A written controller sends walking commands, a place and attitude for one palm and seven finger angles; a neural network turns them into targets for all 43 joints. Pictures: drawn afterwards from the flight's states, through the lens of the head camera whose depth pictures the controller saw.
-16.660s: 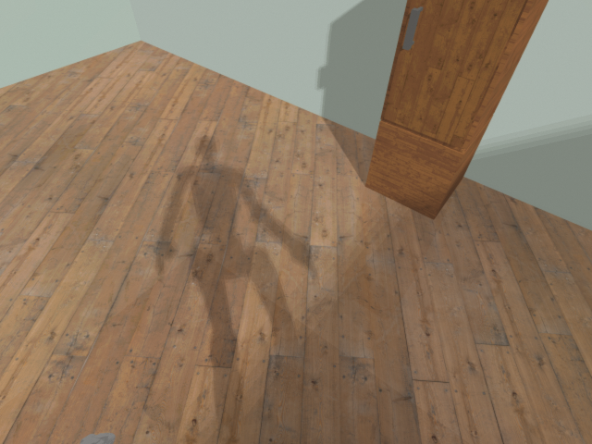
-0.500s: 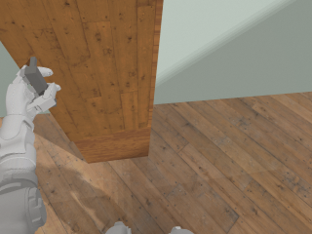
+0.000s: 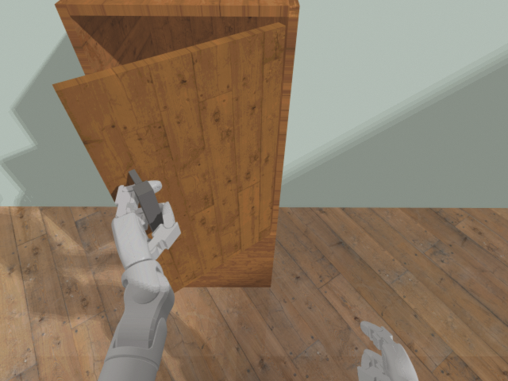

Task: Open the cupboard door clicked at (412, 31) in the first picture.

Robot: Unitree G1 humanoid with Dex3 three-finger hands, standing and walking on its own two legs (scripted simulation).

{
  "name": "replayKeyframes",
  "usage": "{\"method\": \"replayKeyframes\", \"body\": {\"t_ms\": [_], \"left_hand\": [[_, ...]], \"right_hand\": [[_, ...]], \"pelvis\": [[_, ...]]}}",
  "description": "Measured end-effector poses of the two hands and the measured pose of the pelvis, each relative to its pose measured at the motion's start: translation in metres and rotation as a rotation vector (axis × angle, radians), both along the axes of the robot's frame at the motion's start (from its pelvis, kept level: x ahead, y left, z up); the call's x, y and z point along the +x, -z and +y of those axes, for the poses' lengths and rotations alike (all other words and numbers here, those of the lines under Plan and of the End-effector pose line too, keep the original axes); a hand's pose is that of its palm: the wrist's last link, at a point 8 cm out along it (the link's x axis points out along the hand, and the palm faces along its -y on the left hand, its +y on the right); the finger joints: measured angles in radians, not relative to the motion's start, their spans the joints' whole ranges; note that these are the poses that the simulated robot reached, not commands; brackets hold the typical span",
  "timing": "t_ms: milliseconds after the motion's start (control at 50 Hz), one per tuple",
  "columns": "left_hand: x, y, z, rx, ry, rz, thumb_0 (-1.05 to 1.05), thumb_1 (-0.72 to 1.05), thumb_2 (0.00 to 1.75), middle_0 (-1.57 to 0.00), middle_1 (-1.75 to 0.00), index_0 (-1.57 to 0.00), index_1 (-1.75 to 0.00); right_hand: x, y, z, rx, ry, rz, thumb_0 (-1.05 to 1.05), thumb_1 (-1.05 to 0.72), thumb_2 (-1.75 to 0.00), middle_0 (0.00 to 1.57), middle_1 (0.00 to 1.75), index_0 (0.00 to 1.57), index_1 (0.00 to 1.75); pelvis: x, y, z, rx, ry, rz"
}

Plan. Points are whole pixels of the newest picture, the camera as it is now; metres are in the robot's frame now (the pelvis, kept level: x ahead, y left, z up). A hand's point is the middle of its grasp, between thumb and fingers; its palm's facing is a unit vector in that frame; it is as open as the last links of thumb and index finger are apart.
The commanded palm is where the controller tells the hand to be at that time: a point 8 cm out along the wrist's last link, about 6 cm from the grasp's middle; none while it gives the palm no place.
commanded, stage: pull the door open along its arc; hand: left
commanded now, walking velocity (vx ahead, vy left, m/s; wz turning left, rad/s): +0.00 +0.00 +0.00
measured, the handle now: (148, 205) +0.38 +0.20 +0.08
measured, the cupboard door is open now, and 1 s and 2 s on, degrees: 35 55 59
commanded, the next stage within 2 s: open thumb and fingers to let go in 0.28 s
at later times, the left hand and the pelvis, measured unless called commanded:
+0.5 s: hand (224, 258) +0.28 +0.06 +0.08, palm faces +0.42 -0.91 -0.01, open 6.2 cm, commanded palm +0.24 +0.11 +0.08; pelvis +0.00 -0.03 +0.00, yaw +2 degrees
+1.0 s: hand (220, 256) +0.28 +0.07 +0.08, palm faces +0.40 -0.92 +0.00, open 13.5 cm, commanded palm +0.24 +0.11 +0.08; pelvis +0.00 -0.02 +0.00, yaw +2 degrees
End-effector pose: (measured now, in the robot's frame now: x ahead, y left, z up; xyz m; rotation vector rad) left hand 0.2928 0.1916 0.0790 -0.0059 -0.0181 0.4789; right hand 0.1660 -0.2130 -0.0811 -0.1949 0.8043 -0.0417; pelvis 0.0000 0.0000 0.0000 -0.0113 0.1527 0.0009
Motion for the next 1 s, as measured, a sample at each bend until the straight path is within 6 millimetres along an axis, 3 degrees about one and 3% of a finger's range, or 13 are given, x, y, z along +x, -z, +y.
{"method": "replayKeyframes", "body": {"t_ms": [240, 380, 540, 740, 880, 1000], "left_hand": [[-0.038, -0.002, -0.050, -0.021, 0.030, 0.018, 0.02, 0.67, 0.73, -0.32, -1.33, -0.33, -1.32], [-0.055, -0.003, -0.088, 0.000, 0.074, 0.030, 0.01, 0.68, 0.73, -0.32, -1.34, -0.34, -1.33], [-0.052, -0.002, -0.088, 0.008, 0.026, 0.024, 0.01, 0.62, 0.75, -0.38, -1.34, -0.37, -1.33], [-0.051, -0.003, -0.084, 0.002, 0.034, 0.029, 0.01, 0.19, 0.59, -0.37, -1.28, -0.37, -1.27], [-0.051, -0.002, -0.083, 0.000, 0.053, 0.026, 0.01, -0.22, 0.42, -0.34, -1.23, -0.35, -1.22], [-0.051, -0.002, -0.082, 0.003, 0.068, 0.025, 0.00, -0.41, 0.34, -0.33, -1.09, -0.33, -1.09]], "right_hand": [[-0.021, 0.005, -0.029, -0.010, 0.021, 0.040, 0.02, -0.90, -0.90, 0.20, 0.30, 0.20, 0.30], [-0.017, 0.006, -0.038, -0.010, 0.022, 0.015, 0.02, -0.91, -0.90, 0.20, 0.30, 0.20, 0.30], [0.004, 0.006, -0.030, -0.005, -0.021, -0.018, 0.02, -0.91, -0.90, 0.20, 0.30, 0.20, 0.30], [0.018, -0.001, -0.017, 0.016, -0.052, -0.049, 0.02, -0.90, -0.90, 0.20, 0.30, 0.20, 0.30], [0.012, 0.001, -0.016, 0.003, -0.037, -0.026, 0.02, -0.90, -0.90, 0.20, 0.30, 0.20, 0.30], [0.002, 0.003, -0.016, -0.001, -0.018, -0.016, 0.02, -0.90, -0.90, 0.20, 0.30, 0.20, 0.30]], "pelvis": [[0.002, -0.005, -0.018, 0.017, -0.011, -0.036], [0.004, -0.003, -0.025, 0.025, -0.016, -0.040], [0.001, 0.000, -0.031, 0.025, -0.035, -0.045], [0.000, -0.001, -0.029, 0.027, -0.038, -0.042], [-0.001, 0.000, -0.025, 0.023, -0.034, -0.041], [-0.002, 0.001, -0.020, 0.018, -0.028, -0.042]]}}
